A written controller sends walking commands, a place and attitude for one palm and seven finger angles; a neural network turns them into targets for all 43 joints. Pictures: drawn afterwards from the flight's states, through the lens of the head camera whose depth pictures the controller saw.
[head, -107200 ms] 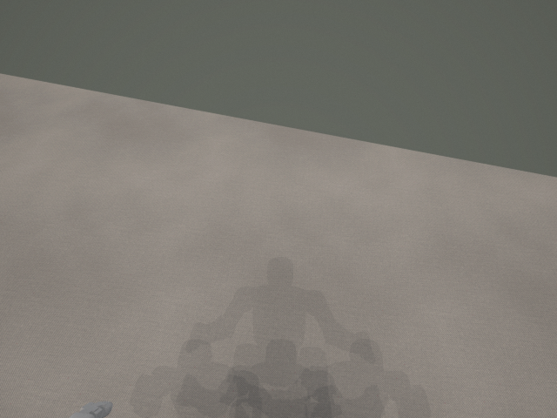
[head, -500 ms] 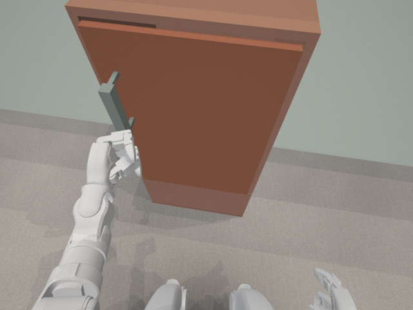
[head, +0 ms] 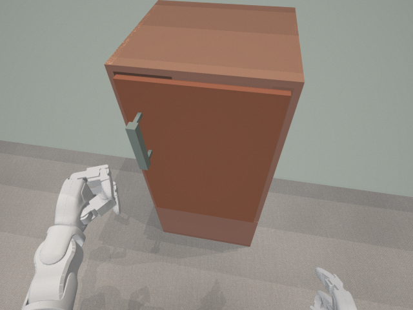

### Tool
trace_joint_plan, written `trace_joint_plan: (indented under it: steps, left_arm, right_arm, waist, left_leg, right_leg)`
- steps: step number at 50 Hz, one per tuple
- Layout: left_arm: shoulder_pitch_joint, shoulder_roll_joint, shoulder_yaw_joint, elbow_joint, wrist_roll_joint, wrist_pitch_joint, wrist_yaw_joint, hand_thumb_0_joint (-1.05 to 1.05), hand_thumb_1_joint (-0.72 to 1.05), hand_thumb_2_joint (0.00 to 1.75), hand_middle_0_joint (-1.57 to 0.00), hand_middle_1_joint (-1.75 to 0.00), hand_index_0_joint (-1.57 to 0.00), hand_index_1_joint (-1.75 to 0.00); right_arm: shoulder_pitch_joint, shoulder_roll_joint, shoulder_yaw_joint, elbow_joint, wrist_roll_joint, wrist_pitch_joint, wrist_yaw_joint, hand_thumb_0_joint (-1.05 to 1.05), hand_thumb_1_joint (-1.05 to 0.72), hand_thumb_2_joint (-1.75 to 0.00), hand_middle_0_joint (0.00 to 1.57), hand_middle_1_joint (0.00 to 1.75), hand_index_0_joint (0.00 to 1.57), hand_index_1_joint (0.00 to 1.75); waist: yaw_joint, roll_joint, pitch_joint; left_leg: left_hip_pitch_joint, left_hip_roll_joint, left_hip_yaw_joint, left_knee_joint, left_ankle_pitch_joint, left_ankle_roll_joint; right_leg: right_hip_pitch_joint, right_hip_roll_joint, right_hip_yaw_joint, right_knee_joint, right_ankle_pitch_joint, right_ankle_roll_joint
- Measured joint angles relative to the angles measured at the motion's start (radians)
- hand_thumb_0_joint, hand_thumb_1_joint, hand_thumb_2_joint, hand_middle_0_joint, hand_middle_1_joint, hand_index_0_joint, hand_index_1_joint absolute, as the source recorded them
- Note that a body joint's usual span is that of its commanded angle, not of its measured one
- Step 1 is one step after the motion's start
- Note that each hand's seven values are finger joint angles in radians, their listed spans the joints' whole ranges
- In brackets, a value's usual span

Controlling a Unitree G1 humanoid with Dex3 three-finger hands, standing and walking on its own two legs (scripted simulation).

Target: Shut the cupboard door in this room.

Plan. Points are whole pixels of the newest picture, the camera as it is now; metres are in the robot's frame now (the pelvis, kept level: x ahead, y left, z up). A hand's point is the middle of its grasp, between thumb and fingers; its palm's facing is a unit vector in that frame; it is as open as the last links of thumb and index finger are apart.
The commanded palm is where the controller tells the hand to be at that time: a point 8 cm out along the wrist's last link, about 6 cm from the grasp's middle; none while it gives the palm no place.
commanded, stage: draw the hand back to the body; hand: left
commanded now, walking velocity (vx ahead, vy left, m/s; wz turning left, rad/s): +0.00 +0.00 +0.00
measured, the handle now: (142, 142) +0.52 +0.20 -0.01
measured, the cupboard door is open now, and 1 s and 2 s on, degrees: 0 0 0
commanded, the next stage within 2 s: step back with the hand held close in 1.04 s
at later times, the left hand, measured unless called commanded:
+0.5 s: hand (33, 206) +0.23 +0.26 +0.16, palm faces +0.39 -0.85 -0.36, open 4.9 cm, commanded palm +0.18 +0.30 +0.19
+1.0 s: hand (3, 220) +0.20 +0.26 +0.20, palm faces +0.46 -0.80 -0.39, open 7.4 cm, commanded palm +0.15 +0.30 +0.21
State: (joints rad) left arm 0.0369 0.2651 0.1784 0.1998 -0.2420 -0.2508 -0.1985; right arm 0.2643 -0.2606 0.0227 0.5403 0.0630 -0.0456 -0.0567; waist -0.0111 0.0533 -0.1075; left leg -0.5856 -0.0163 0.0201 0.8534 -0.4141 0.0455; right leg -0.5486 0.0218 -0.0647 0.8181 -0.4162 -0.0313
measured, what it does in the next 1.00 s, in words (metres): stands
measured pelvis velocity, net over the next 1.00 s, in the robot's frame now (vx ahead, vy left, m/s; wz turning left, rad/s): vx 0.01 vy -0.01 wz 0.01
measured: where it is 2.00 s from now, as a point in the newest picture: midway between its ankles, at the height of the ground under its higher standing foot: outside the picture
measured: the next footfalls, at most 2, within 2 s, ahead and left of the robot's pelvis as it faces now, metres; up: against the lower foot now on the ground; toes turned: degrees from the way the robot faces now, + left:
none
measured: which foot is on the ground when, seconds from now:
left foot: down 0.00-1.00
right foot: down 0.00-1.00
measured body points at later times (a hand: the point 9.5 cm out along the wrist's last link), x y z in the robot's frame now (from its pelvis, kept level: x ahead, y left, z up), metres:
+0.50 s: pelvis +0.02 +0.01 +0.04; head +0.00 -0.02 +0.49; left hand +0.21 +0.30 +0.19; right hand +0.22 -0.20 -0.04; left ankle +0.01 +0.09 -0.70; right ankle +0.00 -0.10 -0.70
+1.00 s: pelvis +0.01 -0.01 +0.04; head -0.02 -0.04 +0.49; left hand +0.17 +0.30 +0.22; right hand +0.20 -0.23 -0.05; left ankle +0.01 +0.09 -0.70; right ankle +0.00 -0.10 -0.70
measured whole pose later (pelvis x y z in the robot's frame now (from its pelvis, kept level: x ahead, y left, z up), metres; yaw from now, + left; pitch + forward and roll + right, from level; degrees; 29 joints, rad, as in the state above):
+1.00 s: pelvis +0.01 -0.01 +0.04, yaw +0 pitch -4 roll +0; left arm 0.46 0.33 0.33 -0.36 -0.07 -0.05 0.10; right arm 0.21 -0.24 0.02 0.63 0.02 -0.08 -0.07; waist 0.06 0.08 -0.02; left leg -0.12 -0.03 0.02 0.43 -0.25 0.04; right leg -0.09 0.02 -0.06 0.41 -0.26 -0.03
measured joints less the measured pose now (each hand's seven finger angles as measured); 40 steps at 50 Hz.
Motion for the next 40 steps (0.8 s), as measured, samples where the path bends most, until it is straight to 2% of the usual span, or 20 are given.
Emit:
trace_joint_plan:
  steps: [2, 5, 8, 11, 21, 36, 40]
  left_arm:
    - [0.034, 0.014, -0.022, -0.054, 0.062, 0.052, 0.082, 0.01, 0.90, 0.90, -1.23, -1.43, -1.23, -1.42]
    - [0.096, 0.023, -0.046, -0.133, 0.119, 0.122, 0.182, 0.01, 0.90, 0.90, -1.17, -1.36, -1.17, -1.36]
    - [0.153, 0.028, -0.050, -0.200, 0.147, 0.168, 0.239, 0.01, 0.89, 0.90, -1.10, -1.29, -1.10, -1.28]
    - [0.196, 0.030, -0.041, -0.252, 0.160, 0.195, 0.269, 0.01, 0.89, 0.90, -1.03, -1.21, -1.03, -1.20]
    - [0.283, 0.038, 0.024, -0.385, 0.176, 0.232, 0.295, 0.01, 0.89, 0.90, -0.76, -0.91, -0.76, -0.91]
    - [0.434, 0.090, 0.177, -0.583, 0.166, 0.204, 0.294, 0.01, 0.89, 0.90, -0.36, -0.47, -0.36, -0.47]
    - [0.429, 0.077, 0.182, -0.565, 0.165, 0.197, 0.298, 0.01, 0.89, 0.90, -0.28, -0.39, -0.28, -0.38]
  right_arm:
    - [-0.013, 0.007, -0.002, 0.002, -0.003, 0.010, -0.015, 0.01, -0.91, -0.89, 0.20, 0.30, 0.20, 0.30]
    - [-0.031, 0.015, 0.002, 0.002, -0.007, 0.023, -0.032, 0.01, -0.91, -0.89, 0.20, 0.30, 0.20, 0.30]
    - [-0.044, 0.022, 0.011, 0.004, -0.010, 0.026, -0.040, 0.01, -0.91, -0.89, 0.20, 0.30, 0.20, 0.30]
    - [-0.054, 0.027, 0.019, 0.010, -0.015, 0.023, -0.040, 0.01, -0.91, -0.89, 0.20, 0.30, 0.20, 0.30]
    - [-0.075, 0.031, 0.029, 0.036, -0.032, -0.004, -0.020, 0.01, -0.91, -0.89, 0.20, 0.30, 0.20, 0.30]
    - [-0.057, 0.027, 0.003, 0.072, -0.040, -0.021, -0.001, 0.01, -0.91, -0.89, 0.20, 0.30, 0.20, 0.30]
    - [-0.056, 0.020, -0.003, 0.078, -0.039, -0.018, -0.004, 0.01, -0.91, -0.89, 0.20, 0.30, 0.20, 0.30]
  waist:
    - [0.006, -0.001, 0.009]
    - [0.010, 0.005, 0.022]
    - [0.018, 0.008, 0.034]
    - [0.030, 0.011, 0.046]
    - [0.066, 0.023, 0.080]
    - [0.080, 0.042, 0.077]
    - [0.082, 0.045, 0.084]
  left_leg:
    - [0.048, -0.003, 0.005, -0.041, 0.015, 0.004]
    - [0.127, -0.007, 0.008, -0.115, 0.042, 0.004]
    - [0.206, -0.012, 0.010, -0.187, 0.068, 0.006]
    - [0.275, -0.017, 0.009, -0.248, 0.090, 0.007]
    - [0.415, -0.029, 0.001, -0.379, 0.139, 0.010]
    - [0.461, -0.025, -0.001, -0.419, 0.152, 0.004]
    - [0.461, -0.025, -0.004, -0.422, 0.159, 0.002]
  right_leg:
    - [0.044, -0.001, 0.006, -0.037, 0.014, 0.003]
    - [0.122, -0.004, 0.012, -0.109, 0.042, 0.007]
    - [0.199, -0.006, 0.016, -0.179, 0.068, 0.010]
    - [0.269, -0.009, 0.017, -0.241, 0.089, 0.013]
    - [0.411, -0.017, 0.014, -0.370, 0.135, 0.018]
    - [0.457, -0.011, 0.013, -0.411, 0.149, 0.014]
    - [0.455, -0.012, 0.010, -0.408, 0.151, 0.011]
